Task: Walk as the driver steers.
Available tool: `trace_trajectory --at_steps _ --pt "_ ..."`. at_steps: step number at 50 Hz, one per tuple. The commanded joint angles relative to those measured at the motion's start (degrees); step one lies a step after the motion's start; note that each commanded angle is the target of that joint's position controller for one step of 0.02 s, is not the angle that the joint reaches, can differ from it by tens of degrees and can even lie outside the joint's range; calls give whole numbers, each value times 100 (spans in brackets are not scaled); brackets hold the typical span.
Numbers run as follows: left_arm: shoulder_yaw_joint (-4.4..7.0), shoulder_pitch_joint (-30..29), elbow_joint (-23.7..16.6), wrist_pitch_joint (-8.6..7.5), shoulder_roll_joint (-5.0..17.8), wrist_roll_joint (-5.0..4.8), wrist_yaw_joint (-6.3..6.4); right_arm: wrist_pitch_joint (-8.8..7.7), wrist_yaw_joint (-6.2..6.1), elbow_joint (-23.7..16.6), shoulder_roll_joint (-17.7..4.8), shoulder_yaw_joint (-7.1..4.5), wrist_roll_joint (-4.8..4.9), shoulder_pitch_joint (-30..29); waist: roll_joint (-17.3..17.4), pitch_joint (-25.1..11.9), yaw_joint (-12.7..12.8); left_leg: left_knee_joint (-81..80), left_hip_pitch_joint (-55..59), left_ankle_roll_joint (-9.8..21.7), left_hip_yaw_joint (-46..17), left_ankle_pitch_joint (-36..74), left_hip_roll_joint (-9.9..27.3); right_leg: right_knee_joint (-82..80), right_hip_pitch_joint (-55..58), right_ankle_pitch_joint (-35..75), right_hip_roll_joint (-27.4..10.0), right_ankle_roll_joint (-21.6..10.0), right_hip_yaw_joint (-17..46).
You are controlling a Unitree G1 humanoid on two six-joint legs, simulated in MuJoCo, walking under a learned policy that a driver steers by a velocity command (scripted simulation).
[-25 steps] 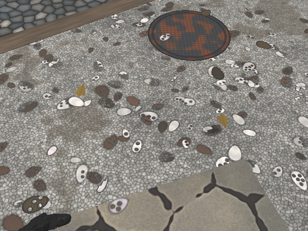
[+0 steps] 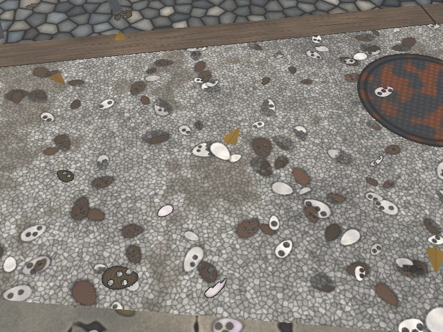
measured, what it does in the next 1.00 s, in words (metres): steps on the spot, turning left: left foot, then right foot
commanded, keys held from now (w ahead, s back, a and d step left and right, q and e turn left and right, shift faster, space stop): q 0.84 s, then no key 0.12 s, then e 0.04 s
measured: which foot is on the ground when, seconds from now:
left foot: up 0.00-0.02, down 0.04-0.46, up 0.48-0.84, down 0.86-1.00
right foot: down 0.00-0.04, up 0.06-0.44, down 0.46-0.86, up 0.88-1.00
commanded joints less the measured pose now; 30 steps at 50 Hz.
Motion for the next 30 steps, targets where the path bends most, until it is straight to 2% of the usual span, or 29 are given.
trace_trajectory --at_steps 1,2,3,4,5,6,7,8,9,11,14,19,21,22,23,24,25,26,27,28,29,30 --pt "256 -97 -229 -37 914 -117 -15 -70 18 -366 -618 -266 -17 319 -532 -755 -274 -1248 1012 369 183 785 -261 306 382 2085 -1199 -642 580" --pt "203 182 -170 -49 707 15 -37 -94 -80 -321 -1106 -431 -26 707 297 -1033 -342 -1548 2091 685 -610 2611 197 1449 -344 1377 -745 -194 193" --pt "49 165 -463 -66 375 337 -69 -110 -188 -447 -1764 -537 -96 794 1974 -1141 -183 -1353 3162 1743 -2699 4743 1627 3293 -2283 -2173 147 392 53" --pt "97 -213 -513 -68 562 276 -51 -232 -133 -461 -1440 -434 -199 914 1303 -1710 -590 -1533 2989 2373 -3143 4234 1965 4270 -2654 -2608 345 447 1189" --pt "145 -464 -541 -38 723 106 -36 -332 -101 -415 -1266 -368 -180 770 831 -1473 -568 -1615 2770 2152 -2635 3850 1653 4543 -2742 -2220 230 376 1427" --pt "152 -432 -500 -13 682 74 8 -382 -123 -376 -1123 -337 -88 490 604 -1245 -394 -1605 2531 1808 -2265 3351 1339 4366 -2798 -1767 136 316 1500" --pt "167 -429 -451 15 711 129 60 -370 -148 -407 -977 -283 -6 256 452 -1107 -312 -1645 2290 1592 -2096 3024 1165 4093 -2752 -1460 80 320 1545" --pt "181 -397 -453 37 729 158 80 -338 -185 -441 -975 -260 0 47 549 -1047 -185 -1695 1921 1519 -1964 2948 1031 3922 -2452 -1199 117 350 1530" --pt "172 -345 -440 44 681 157 74 -311 -210 -471 -987 -254 -49 -39 630 -1067 -120 -1730 1722 1507 -1904 2958 916 3787 -2218 -1021 224 386 1475" --pt "136 -260 -401 47 553 121 70 -288 -248 -455 -1018 -271 -88 -34 663 -1151 -107 -1726 1663 1504 -1873 2850 808 3201 -1974 -859 343 447 1467" --pt "75 -388 -435 54 415 112 49 -250 -289 -411 -1094 -310 -47 10 706 -1163 -206 -1676 1507 1470 -2053 2228 725 2356 -1603 -690 450 468 1538" --pt "115 -401 -513 8 491 65 -51 -187 -231 -395 -1094 -314 -28 -45 919 -1030 -285 -1634 1288 1375 -2743 1345 639 1369 -1082 -658 615 321 1605" --pt "144 -157 -473 -44 470 67 -97 -153 -235 -410 -1052 -298 27 -180 924 -1006 -116 -1436 1189 1196 -2870 1251 478 465 -610 -228 648 181 1535" --pt "179 48 -412 -62 507 92 -98 -137 -254 -409 -986 -276 65 -198 849 -1000 -3 -1259 964 992 -2797 1000 295 -197 -132 325 550 70 1506" --pt "270 250 -411 -51 850 178 -63 -140 -267 -405 -755 -213 39 -11 269 -1101 -62 -594 390 657 -2417 26 -63 -531 509 549 -319 -248 2195" --pt "377 130 -386 5 1377 302 -36 -176 -273 -554 -608 -185 59 76 -1498 -744 -324 490 -828 278 -1142 -1645 -1053 -892 579 1290 -1459 -1093 3608" --pt "308 -50 -555 -37 1072 396 -21 -235 -283 -448 -1086 -335 -56 182 -1426 -731 -213 1990 -909 -3 -1083 -2178 -797 -990 224 1609 -2039 -1694 4116" --pt "209 -378 -668 -53 771 352 29 -223 -258 -299 -1306 -443 -8 330 -992 -654 -359 2648 -845 -79 -1130 -1822 -662 -905 49 1626 -1788 -1580 3575" --pt "172 -643 -717 -44 613 267 65 -166 -265 -143 -1216 -455 13 472 -796 -539 -470 2935 -844 -180 -1024 -1498 -611 -815 2 1457 -1378 -1290 2980" --pt "148 -709 -735 -37 524 166 99 -111 -279 -81 -1071 -430 -2 527 -767 -461 -428 3180 -1021 -278 -972 -1179 -582 -766 135 1378 -1165 -1146 2635" --pt "119 -647 -728 -18 494 136 133 -76 -269 -78 -900 -382 15 500 -759 -410 -367 3286 -1085 -357 -884 -1026 -548 -750 183 1568 -1069 -1139 2367" --pt "119 -545 -711 14 508 150 157 -67 -253 -129 -783 -341 47 399 -780 -378 -293 3136 -1087 -414 -701 -894 -514 -785 228 1629 -956 -1155 2104"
